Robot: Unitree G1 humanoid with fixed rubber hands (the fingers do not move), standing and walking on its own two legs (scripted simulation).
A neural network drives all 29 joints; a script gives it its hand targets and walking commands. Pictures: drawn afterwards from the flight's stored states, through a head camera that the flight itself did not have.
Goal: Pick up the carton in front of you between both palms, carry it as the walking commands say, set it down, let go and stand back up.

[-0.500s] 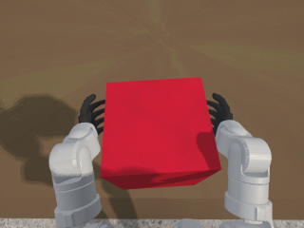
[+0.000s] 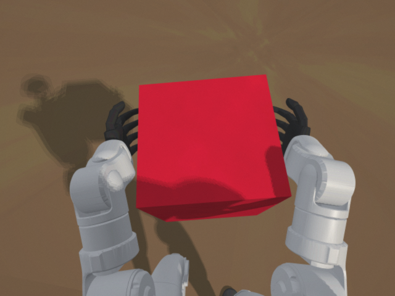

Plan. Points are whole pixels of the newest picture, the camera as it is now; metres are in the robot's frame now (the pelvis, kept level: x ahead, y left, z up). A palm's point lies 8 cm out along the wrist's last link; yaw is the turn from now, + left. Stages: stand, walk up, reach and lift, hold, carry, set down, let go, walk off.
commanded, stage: carry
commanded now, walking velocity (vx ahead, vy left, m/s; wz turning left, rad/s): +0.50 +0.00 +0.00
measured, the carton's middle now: (207, 160) +0.36 +0.03 +0.03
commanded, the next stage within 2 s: none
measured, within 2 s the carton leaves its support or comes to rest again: neither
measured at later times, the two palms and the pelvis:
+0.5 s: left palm out of the picture +0.73 +0.14 +0.21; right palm out of the picture +0.70 -0.16 +0.21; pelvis +0.36 +0.02 +0.05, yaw -1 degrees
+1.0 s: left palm out of the picture +1.06 +0.16 +0.25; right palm out of the picture +1.03 -0.14 +0.24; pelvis +0.69 +0.03 +0.10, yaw -1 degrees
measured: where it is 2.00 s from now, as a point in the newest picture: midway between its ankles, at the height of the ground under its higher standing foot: (216, 58)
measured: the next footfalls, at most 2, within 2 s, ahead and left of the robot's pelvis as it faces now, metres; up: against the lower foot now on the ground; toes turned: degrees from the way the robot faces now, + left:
left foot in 0.16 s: +0.31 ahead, +0.12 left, +0.04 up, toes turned +5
right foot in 0.54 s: +0.56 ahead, -0.09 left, +0.09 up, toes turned -7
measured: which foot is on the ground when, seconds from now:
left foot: up 0.00-0.14, down 0.16-0.56, up 0.58-0.90, down 0.92-1.00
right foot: down 0.00-0.18, up 0.20-0.52, down 0.54-0.94, up 0.96-1.00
